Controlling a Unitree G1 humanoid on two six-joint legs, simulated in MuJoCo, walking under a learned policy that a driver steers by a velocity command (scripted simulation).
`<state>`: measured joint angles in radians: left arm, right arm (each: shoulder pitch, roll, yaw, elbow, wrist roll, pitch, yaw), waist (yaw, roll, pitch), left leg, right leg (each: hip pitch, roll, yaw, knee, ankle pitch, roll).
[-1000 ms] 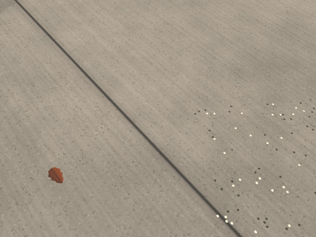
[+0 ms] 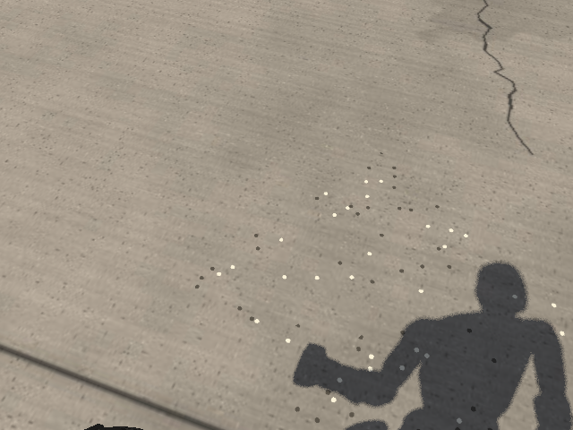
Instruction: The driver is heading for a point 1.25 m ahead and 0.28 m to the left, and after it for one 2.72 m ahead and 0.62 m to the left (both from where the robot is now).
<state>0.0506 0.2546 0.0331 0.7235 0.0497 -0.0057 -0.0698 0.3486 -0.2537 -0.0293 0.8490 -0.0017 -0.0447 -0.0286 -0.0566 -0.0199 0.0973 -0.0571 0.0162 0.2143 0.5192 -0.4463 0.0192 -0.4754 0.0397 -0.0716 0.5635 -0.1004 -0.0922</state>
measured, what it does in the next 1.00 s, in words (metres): walks ahead, turning left: right foot, then left foot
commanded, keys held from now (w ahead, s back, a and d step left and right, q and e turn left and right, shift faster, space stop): q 0.28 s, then w+q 0.60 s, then w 0.04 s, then w+e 0.08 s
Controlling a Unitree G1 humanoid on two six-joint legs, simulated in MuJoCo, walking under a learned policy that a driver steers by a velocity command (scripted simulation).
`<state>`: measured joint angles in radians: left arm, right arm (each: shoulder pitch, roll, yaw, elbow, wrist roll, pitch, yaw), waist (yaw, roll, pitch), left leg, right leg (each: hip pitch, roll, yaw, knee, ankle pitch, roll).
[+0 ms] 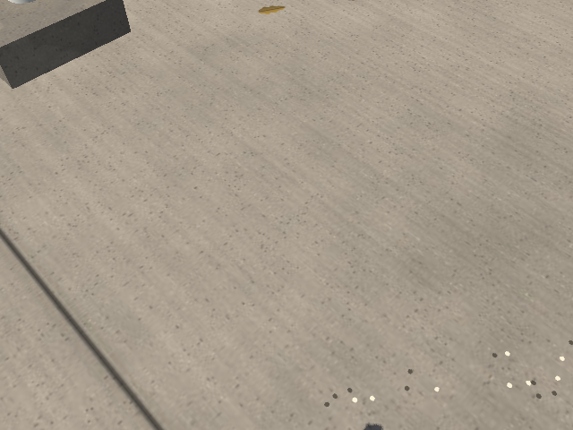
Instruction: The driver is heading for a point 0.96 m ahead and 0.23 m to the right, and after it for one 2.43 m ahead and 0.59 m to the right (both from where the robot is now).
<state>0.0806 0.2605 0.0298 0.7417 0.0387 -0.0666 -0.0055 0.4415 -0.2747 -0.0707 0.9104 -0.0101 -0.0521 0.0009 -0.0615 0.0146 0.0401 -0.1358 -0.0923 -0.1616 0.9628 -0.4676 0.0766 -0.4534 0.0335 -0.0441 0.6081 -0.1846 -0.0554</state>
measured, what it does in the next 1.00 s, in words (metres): walks ahead, turning right: left foot, then right foot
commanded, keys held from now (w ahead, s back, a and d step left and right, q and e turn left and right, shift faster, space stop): w+e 0.94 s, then w+q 0.06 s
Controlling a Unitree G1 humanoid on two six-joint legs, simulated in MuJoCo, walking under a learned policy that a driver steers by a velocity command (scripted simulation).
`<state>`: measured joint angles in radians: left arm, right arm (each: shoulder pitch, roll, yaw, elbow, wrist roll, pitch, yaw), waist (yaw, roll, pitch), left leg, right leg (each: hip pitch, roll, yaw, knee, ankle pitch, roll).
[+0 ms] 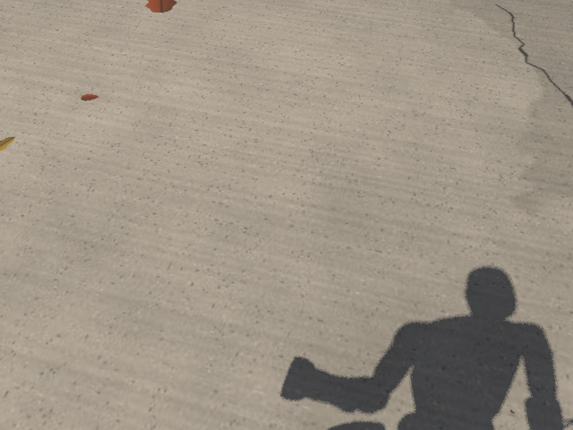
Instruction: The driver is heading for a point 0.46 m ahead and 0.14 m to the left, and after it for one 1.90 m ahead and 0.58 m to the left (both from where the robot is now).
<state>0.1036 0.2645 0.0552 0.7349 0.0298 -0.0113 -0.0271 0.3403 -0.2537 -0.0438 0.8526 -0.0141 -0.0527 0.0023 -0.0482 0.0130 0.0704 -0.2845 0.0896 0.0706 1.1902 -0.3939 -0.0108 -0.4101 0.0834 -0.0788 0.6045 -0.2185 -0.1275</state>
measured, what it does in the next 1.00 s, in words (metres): walks ahead, turning left: left foot, then right foot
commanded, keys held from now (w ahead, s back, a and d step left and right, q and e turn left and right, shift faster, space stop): w+q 0.30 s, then q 0.70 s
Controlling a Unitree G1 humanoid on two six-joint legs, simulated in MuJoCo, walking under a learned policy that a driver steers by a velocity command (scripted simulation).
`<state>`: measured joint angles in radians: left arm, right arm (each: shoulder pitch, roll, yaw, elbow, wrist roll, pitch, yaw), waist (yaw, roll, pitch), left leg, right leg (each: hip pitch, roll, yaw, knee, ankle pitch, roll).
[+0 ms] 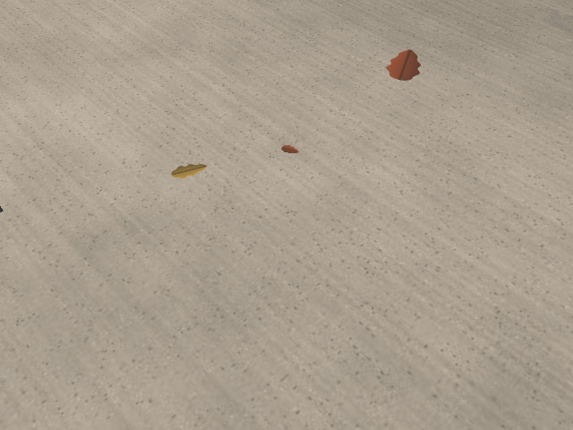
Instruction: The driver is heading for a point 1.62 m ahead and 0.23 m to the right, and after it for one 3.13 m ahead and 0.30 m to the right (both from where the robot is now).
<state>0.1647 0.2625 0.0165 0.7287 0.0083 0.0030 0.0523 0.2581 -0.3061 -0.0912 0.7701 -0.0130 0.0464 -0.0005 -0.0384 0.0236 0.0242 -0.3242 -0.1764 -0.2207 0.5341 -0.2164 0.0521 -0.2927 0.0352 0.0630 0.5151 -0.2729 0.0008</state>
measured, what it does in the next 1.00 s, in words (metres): steps on the spot, turning right: left foot, then right foot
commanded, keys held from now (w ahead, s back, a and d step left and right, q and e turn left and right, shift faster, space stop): q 0.08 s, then no key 0.08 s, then e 0.84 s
